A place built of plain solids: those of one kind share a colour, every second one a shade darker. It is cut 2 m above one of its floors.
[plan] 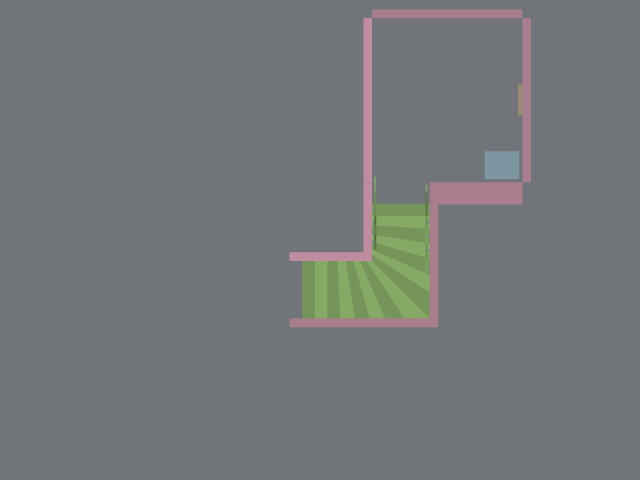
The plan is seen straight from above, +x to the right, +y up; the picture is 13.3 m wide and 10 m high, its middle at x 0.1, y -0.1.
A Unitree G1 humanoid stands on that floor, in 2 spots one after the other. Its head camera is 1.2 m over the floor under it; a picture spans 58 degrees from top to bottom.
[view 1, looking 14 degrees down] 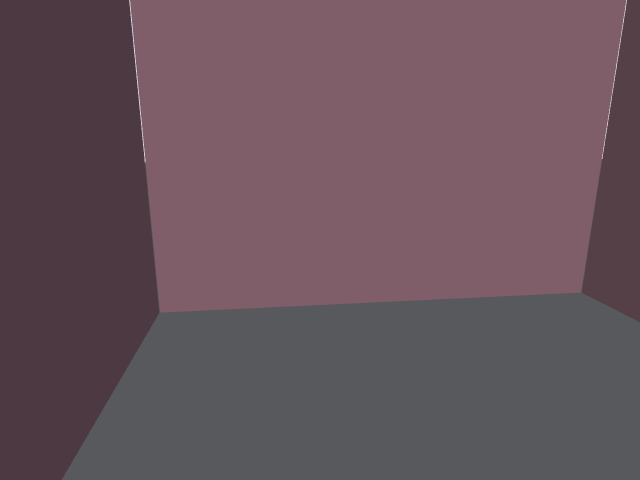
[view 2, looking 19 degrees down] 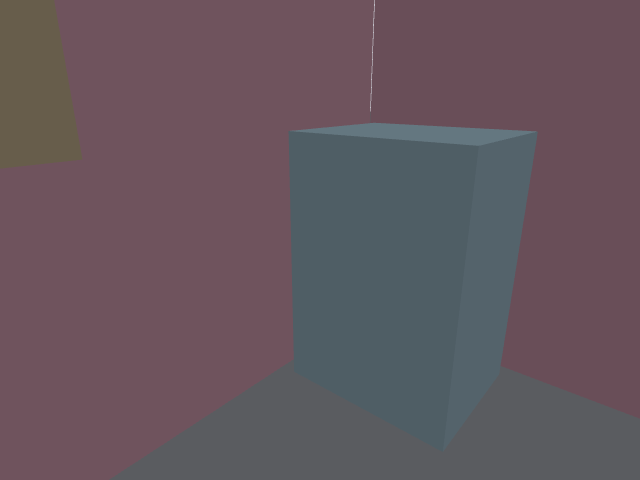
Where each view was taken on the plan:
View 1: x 1.94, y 1.66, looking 83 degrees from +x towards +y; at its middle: wall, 2.98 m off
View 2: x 3.10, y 2.94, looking -50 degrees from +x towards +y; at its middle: bin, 1.65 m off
